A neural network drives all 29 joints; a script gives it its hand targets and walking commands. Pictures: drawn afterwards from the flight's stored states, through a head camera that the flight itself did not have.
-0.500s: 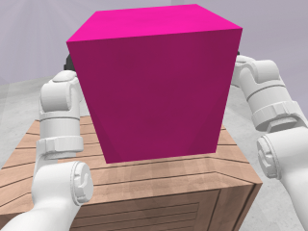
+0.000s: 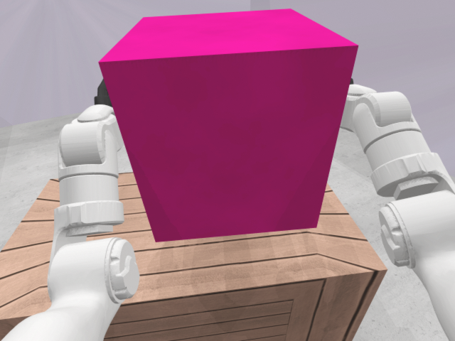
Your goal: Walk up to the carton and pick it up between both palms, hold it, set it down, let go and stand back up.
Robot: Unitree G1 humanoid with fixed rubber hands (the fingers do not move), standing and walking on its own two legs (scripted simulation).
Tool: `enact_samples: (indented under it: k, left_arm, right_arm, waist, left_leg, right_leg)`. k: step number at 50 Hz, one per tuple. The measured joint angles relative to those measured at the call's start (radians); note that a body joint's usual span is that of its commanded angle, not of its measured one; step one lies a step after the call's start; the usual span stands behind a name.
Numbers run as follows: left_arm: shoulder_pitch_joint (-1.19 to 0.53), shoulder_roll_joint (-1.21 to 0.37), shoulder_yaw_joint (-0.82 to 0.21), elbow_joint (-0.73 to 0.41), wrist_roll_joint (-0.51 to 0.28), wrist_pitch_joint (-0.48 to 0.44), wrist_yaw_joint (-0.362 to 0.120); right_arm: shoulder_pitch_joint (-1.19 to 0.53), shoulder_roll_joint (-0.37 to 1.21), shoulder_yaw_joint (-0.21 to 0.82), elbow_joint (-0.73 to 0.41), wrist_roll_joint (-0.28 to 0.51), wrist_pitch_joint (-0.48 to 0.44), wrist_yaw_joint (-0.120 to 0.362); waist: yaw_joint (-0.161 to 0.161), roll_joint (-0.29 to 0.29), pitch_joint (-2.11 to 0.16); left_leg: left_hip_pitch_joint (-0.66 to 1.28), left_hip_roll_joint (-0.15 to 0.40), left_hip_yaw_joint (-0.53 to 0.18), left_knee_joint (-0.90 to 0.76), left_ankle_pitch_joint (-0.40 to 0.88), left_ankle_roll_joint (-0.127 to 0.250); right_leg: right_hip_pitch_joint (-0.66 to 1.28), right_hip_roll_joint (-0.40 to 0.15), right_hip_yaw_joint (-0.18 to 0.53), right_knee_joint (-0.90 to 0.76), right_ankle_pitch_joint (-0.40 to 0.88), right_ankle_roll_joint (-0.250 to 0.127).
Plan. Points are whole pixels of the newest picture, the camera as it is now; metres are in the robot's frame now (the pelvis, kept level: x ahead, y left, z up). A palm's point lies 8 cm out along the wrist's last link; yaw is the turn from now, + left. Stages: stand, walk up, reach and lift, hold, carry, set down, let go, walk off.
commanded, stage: hold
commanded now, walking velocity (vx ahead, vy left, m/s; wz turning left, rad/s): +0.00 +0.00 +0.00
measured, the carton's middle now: (226, 118) +0.41 +0.00 +0.27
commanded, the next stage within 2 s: set down in 0.02 s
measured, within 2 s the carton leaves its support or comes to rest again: neither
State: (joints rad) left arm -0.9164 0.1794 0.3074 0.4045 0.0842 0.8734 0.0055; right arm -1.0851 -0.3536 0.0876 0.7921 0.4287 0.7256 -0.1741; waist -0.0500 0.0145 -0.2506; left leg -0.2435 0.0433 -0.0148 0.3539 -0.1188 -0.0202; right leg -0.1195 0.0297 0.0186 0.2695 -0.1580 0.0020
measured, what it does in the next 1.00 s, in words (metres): stands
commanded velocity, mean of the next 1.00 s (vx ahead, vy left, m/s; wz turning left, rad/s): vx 0.00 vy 0.00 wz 0.00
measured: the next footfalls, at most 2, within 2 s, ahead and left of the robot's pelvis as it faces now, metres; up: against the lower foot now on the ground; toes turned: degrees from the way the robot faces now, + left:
none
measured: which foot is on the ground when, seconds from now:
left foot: down 0.00-1.00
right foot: down 0.00-1.00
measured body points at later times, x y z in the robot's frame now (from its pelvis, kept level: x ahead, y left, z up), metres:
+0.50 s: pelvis +0.01 +0.00 +0.00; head -0.08 +0.02 +0.44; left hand +0.40 +0.21 +0.31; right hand +0.41 -0.16 +0.29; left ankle +0.04 +0.13 -0.75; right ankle -0.01 -0.12 -0.75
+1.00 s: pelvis +0.02 +0.00 +0.00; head -0.04 +0.03 +0.45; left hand +0.43 +0.19 +0.25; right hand +0.42 -0.18 +0.23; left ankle +0.04 +0.13 -0.75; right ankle -0.01 -0.12 -0.75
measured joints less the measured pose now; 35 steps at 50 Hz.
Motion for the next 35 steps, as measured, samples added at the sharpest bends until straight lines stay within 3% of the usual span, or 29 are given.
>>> enact_samples:
  k: [7,12,20,28,35]
  left_arm:
    - [-0.020,0.016,0.004,0.031,-0.004,-0.014,-0.001]
    - [-0.062,0.030,0.018,0.088,0.002,-0.081,-0.011]
    - [-0.096,0.045,0.063,0.182,0.076,-0.195,-0.078]
    - [-0.006,0.036,0.024,0.102,0.091,-0.222,-0.089]
    - [0.044,0.023,-0.007,0.057,0.069,-0.265,-0.061]
  right_arm:
    - [-0.032,0.018,-0.017,0.058,-0.009,-0.028,0.002]
    - [-0.055,0.034,-0.045,0.092,-0.034,-0.089,0.005]
    - [-0.034,0.114,-0.160,0.141,-0.150,-0.207,0.025]
    - [0.078,0.144,-0.149,0.079,-0.164,-0.276,0.032]
    - [0.137,0.159,-0.183,0.037,-0.190,-0.335,0.047]
  waist:
    - [-0.015,-0.008,0.021]
    - [-0.017,-0.010,0.048]
    - [-0.022,-0.038,0.090]
    - [-0.025,-0.065,0.151]
    - [-0.033,-0.081,0.179]
  left_leg:
    - [0.028,-0.008,-0.013,-0.008,0.001,0.001]
    - [0.056,-0.011,-0.022,-0.013,0.001,0.000]
    - [0.136,-0.025,-0.021,-0.055,0.007,0.005]
    - [0.170,-0.030,-0.030,-0.058,0.002,0.002]
    - [0.138,-0.029,-0.037,-0.045,0.002,0.000]
  right_leg:
    - [0.031,-0.006,-0.014,-0.001,-0.009,-0.001]
    - [0.067,-0.008,-0.023,-0.016,-0.007,0.000]
    - [0.135,-0.022,-0.024,-0.028,-0.019,0.003]
    - [0.183,-0.026,-0.034,-0.054,-0.015,0.004]
    - [0.158,-0.024,-0.040,-0.050,-0.013,0.003]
